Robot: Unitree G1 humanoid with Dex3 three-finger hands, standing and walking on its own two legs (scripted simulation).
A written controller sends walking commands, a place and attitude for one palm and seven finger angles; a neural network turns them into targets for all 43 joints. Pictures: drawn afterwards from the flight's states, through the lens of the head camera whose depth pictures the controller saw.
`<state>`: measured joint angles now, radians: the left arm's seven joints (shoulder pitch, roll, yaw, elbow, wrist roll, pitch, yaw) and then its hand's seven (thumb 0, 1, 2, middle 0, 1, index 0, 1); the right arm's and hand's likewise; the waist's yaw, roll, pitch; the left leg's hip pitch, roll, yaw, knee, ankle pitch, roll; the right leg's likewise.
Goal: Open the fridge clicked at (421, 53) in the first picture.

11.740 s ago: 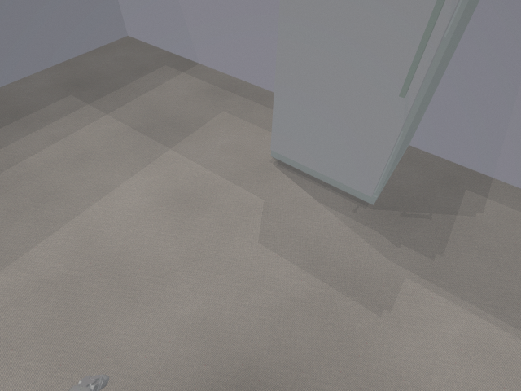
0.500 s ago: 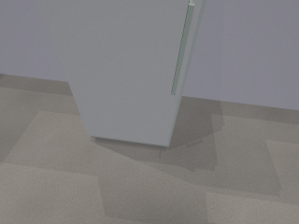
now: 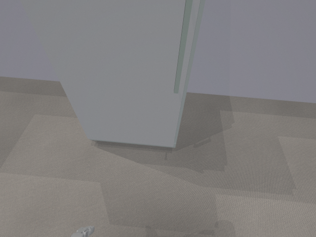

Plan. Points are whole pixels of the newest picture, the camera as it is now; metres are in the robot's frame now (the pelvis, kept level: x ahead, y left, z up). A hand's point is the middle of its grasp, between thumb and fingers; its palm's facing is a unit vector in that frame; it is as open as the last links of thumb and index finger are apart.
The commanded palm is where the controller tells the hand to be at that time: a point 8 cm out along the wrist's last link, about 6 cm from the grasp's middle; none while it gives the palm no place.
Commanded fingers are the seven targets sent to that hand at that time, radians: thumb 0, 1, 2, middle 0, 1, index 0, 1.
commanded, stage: look again from close up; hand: right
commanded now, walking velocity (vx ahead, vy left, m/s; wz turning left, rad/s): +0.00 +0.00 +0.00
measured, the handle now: (181, 49) +0.71 -0.05 +0.08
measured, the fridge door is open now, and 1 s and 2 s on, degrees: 0 0 0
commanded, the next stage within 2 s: shuffle to correct the standing spot in 0.72 s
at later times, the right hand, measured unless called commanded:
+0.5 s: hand out of the picture +0.01 -0.16 -0.17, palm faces +0.01 +0.98 -0.20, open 7.4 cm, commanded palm none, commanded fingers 0.00 -0.90 -0.90 0.20 0.30 0.20 0.30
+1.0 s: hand out of the picture +0.01 -0.15 -0.17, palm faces +0.05 +0.98 -0.17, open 7.4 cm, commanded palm none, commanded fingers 0.00 -0.90 -0.90 0.20 0.30 0.20 0.30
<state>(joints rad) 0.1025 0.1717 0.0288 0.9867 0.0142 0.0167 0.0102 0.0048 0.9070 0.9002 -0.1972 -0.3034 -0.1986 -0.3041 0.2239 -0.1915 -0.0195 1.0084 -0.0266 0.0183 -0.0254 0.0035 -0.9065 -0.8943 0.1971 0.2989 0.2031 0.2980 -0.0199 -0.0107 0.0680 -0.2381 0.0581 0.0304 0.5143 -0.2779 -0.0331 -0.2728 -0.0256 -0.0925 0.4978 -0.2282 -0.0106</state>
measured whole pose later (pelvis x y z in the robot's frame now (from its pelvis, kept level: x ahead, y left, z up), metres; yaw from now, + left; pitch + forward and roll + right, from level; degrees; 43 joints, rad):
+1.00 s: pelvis +0.04 +0.02 +0.00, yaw -1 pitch +0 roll -1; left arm 0.32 0.14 0.02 1.12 0.02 0.00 0.02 0.01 0.91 0.90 -0.20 -0.30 -0.20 -0.30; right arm 0.34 -0.13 -0.02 1.11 -0.03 -0.01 -0.02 0.00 -0.91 -0.89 0.20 0.30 0.20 0.30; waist 0.01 0.01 0.00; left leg -0.17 0.04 0.05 0.50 -0.34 0.00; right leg -0.21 -0.04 -0.08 0.49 -0.28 0.01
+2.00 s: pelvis +0.33 +0.10 -0.01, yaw -3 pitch +1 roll +0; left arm 0.22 0.18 0.05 1.01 0.02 0.01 0.03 0.00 0.92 0.90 -0.20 -0.30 -0.20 -0.30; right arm 0.22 -0.19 -0.06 0.99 -0.03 0.00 0.00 0.01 -0.92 -0.89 0.20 0.30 0.20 0.30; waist 0.00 0.00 0.10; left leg -0.36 0.07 0.08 0.58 -0.11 -0.01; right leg -0.19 -0.11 -0.13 0.56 -0.36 0.05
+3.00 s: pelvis +0.27 +0.06 +0.01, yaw -2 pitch -1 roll -1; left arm 0.33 0.13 0.00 1.16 0.01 0.01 0.02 0.01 0.91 0.90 -0.20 -0.30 -0.20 -0.30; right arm 0.29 -0.14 -0.01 1.12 -0.01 0.01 -0.04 0.01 -0.92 -0.89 0.20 0.30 0.20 0.30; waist 0.02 0.00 0.01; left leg -0.14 0.00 0.02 0.42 -0.26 0.01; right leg -0.19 0.01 -0.10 0.38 -0.18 -0.04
